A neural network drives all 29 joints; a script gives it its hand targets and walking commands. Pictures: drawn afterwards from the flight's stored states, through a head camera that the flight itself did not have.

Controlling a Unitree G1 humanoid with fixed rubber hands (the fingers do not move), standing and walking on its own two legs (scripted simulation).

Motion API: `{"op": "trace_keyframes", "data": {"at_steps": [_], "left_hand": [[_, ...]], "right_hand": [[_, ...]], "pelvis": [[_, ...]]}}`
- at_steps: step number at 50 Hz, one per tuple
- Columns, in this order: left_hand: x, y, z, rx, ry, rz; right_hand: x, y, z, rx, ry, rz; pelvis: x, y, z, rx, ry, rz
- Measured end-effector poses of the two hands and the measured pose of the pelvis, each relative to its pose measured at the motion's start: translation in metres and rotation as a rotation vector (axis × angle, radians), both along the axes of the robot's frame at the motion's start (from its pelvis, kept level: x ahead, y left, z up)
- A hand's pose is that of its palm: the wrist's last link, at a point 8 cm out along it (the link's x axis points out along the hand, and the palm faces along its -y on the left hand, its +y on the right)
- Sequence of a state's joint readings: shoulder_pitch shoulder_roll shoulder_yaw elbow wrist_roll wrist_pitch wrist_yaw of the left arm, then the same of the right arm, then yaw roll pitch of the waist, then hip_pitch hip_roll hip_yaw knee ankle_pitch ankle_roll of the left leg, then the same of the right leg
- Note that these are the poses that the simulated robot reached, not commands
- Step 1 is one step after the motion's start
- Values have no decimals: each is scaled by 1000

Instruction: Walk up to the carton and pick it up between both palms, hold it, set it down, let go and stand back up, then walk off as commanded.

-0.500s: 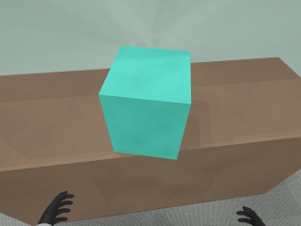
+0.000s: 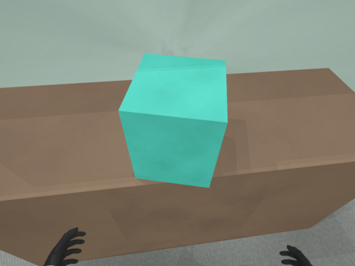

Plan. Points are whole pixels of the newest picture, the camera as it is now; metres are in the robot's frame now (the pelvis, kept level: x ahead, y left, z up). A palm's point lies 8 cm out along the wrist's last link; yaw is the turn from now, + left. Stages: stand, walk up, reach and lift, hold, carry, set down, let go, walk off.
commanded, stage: stand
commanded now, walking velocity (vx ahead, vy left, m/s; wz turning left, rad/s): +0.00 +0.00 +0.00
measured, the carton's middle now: (177, 122) +0.44 +0.00 +0.07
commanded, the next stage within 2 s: none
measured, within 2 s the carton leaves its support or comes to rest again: neither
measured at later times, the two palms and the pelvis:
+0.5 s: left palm out of the picture +0.14 +0.28 -0.08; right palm out of the picture +0.11 -0.28 -0.09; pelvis +0.00 +0.01 +0.00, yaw +0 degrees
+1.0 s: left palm out of the picture +0.13 +0.29 -0.08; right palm out of the picture +0.11 -0.27 -0.09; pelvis +0.00 +0.02 +0.00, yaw +0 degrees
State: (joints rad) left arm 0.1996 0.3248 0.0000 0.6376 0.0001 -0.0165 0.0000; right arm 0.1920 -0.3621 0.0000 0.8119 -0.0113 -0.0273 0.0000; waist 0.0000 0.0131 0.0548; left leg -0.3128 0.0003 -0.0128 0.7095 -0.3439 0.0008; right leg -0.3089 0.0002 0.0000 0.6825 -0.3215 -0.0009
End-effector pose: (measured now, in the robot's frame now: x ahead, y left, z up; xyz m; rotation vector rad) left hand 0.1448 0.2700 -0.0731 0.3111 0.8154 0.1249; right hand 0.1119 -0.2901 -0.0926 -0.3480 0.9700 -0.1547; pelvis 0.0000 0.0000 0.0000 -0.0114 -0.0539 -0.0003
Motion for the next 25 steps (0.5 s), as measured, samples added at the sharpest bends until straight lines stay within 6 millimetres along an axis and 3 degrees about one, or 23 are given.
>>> {"op": "trace_keyframes", "data": {"at_steps": [25], "left_hand": [[-6,12,-5,-3,34,8]], "right_hand": [[-2,10,1,-4,17,-5]], "pelvis": [[0,10,2,-14,3,0]]}}
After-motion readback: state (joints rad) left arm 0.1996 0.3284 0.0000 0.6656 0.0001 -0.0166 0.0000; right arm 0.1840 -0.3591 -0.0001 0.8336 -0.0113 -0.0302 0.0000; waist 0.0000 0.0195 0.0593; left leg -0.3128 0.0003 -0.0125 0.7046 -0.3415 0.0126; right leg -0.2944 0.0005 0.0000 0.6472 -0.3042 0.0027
